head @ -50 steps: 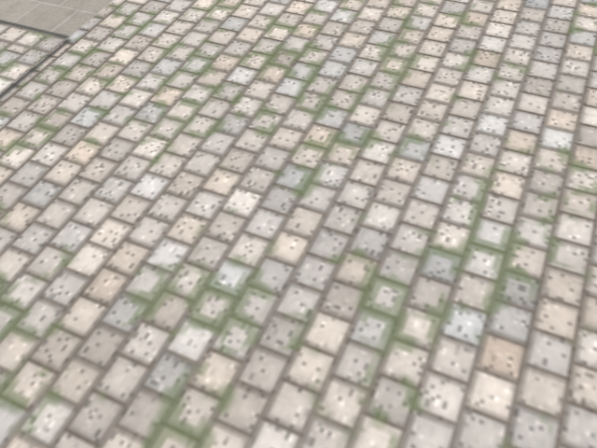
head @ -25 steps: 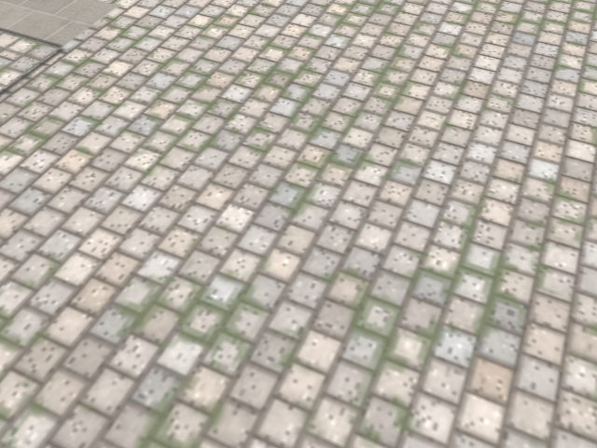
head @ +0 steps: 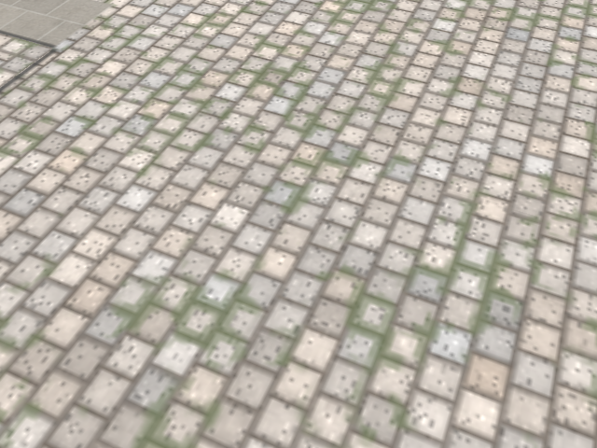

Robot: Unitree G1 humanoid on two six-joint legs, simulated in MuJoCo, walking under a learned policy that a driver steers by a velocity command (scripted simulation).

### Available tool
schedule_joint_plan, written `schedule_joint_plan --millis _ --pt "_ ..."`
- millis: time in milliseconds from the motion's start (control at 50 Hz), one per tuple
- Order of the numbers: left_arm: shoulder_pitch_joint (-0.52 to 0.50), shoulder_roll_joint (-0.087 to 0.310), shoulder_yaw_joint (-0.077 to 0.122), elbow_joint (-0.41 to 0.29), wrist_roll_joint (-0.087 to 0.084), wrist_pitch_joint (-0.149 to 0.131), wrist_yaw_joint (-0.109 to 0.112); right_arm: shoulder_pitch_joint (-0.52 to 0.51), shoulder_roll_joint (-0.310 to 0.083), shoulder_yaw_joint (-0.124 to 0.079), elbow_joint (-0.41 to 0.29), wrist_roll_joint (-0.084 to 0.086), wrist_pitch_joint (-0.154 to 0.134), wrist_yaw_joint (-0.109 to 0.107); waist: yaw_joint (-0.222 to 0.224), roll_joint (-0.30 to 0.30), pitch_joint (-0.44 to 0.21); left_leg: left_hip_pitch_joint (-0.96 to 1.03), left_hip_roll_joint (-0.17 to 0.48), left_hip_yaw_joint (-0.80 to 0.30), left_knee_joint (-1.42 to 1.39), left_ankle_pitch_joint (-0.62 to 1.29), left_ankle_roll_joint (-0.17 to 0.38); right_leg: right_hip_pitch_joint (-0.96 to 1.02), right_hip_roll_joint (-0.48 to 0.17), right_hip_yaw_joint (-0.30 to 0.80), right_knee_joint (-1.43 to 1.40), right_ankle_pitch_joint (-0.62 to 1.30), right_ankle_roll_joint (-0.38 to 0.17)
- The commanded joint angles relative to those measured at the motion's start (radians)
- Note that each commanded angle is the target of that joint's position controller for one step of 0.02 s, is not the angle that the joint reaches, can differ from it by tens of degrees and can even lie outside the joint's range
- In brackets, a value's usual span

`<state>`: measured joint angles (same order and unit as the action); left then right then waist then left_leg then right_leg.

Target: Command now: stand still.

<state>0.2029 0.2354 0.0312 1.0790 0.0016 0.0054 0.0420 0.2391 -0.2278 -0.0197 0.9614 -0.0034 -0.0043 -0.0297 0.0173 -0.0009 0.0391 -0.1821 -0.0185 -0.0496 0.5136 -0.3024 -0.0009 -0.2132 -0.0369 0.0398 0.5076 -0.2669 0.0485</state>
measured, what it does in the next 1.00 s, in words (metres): stands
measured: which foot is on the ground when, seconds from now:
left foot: down 0.00-1.00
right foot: down 0.00-1.00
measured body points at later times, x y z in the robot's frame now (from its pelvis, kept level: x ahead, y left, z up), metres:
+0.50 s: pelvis +0.00 -0.01 +0.00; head +0.01 -0.01 +0.45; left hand +0.01 +0.24 -0.15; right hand +0.02 -0.25 -0.15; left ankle -0.02 +0.12 -0.74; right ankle +0.01 -0.15 -0.74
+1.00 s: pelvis +0.00 -0.01 +0.00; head +0.01 -0.01 +0.45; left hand -0.01 +0.23 -0.16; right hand -0.01 -0.25 -0.16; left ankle -0.02 +0.12 -0.74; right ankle +0.01 -0.15 -0.74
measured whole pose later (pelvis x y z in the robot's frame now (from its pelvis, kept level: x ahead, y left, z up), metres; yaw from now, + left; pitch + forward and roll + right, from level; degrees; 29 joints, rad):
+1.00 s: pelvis +0.00 -0.01 +0.00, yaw +0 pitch -1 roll +0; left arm 0.30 0.18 0.01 1.09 0.00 0.00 0.05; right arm 0.31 -0.18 0.00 1.09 0.00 0.00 -0.04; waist 0.00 0.00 0.04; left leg -0.20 0.00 -0.05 0.52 -0.30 -0.02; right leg -0.24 -0.02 0.03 0.53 -0.27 0.03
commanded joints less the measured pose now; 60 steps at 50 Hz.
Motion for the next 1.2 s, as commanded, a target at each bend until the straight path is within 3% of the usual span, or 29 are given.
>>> schedule_joint_plan --millis 20,520,1200 --pt "0.029 0.108 0.016 -0.019 0.000 -0.006 0.004 0.028 -0.105 -0.018 -0.017 0.001 -0.009 -0.004 -0.001 0.003 -0.002 -0.050 0.026 -0.015 -0.103 0.161 0.017 0.020 0.007 -0.018 -0.066 0.144 -0.017" --pt "0.106 0.063 -0.002 0.006 -0.003 -0.006 0.007 0.090 -0.068 0.000 0.085 0.005 -0.004 -0.010 -0.011 0.000 0.020 -0.063 0.017 0.006 -0.101 0.137 0.005 -0.003 0.020 -0.025 -0.068 0.123 -0.028" --pt "0.178 0.025 -0.009 0.000 -0.006 -0.010 0.008 0.158 -0.027 0.006 0.123 0.008 -0.003 -0.016 -0.015 0.000 0.038 -0.078 0.015 0.019 -0.094 0.122 -0.005 -0.020 0.027 -0.025 -0.068 0.109 -0.039"
Next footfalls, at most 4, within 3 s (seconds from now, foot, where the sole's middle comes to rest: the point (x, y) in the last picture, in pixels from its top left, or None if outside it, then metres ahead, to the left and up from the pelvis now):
2.26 left None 0.48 0.02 -0.77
2.64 right None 0.45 -0.20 -0.77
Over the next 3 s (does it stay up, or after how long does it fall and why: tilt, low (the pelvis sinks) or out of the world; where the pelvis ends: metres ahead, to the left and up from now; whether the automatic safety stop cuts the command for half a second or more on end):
stays up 0.42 -0.10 0.00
